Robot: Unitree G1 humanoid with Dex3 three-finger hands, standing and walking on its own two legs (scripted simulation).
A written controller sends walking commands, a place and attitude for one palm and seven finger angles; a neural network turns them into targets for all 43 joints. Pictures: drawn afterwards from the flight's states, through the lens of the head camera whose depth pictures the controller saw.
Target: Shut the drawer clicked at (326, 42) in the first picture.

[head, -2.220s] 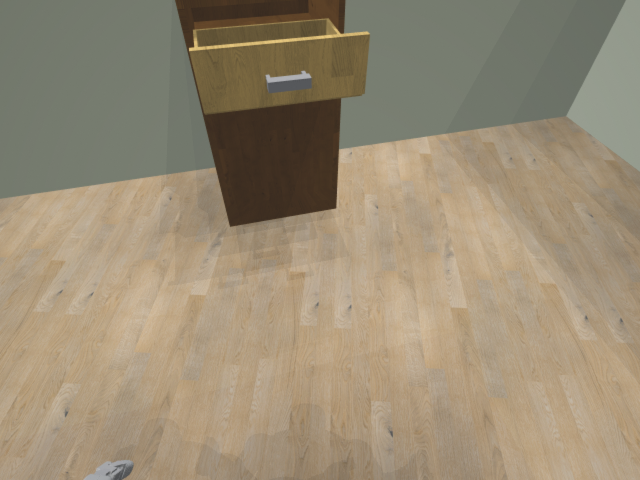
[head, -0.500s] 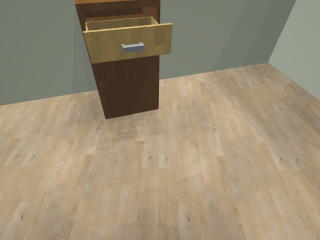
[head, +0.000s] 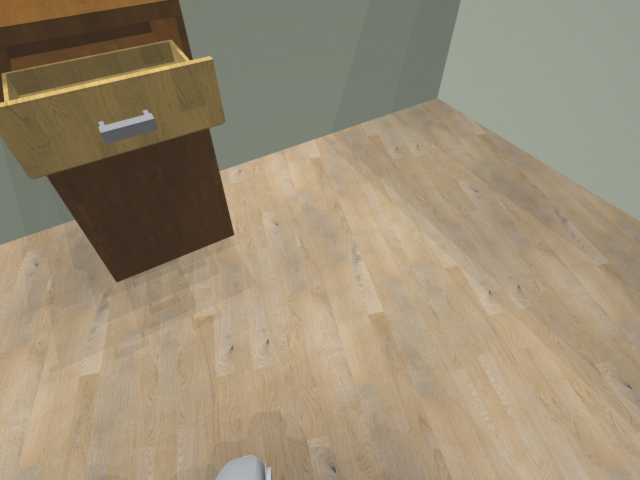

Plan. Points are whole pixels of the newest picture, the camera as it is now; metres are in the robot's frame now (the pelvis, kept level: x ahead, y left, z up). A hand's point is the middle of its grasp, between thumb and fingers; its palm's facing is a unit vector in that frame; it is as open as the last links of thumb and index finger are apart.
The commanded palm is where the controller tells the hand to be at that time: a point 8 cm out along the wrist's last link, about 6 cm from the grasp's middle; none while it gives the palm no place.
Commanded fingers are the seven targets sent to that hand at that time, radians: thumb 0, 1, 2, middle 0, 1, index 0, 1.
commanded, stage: walk to a spot facing it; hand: left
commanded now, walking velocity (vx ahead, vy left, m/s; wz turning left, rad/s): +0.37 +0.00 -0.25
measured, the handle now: (126, 123) +0.78 +0.48 +0.02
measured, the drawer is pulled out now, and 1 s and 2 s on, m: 0.30 0.30 0.30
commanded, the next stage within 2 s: turn to face it in 0.70 s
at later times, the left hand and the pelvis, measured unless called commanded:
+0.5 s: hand (185, 394) +0.28 +0.25 -0.17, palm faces -0.13 -0.98 -0.17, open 7.4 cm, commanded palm none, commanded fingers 0.00 0.90 0.90 -0.20 -0.30 -0.20 -0.30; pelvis +0.21 +0.06 +0.00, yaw -12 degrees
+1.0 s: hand (303, 270) +0.54 +0.07 -0.16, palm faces -0.38 -0.90 -0.23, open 7.3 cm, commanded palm none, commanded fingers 0.00 0.90 0.90 -0.20 -0.30 -0.20 -0.30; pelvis +0.37 -0.06 -0.01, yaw -22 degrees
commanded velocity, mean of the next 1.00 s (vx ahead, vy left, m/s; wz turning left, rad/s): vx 0.24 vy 0.00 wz -0.24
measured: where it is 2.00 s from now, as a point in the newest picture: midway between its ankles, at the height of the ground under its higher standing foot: (357, 432)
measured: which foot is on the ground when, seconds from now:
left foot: up 0.00-0.22, down 0.24-0.78, up 0.80-1.00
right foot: down 0.00-0.24, up 0.26-0.76, down 0.78-1.00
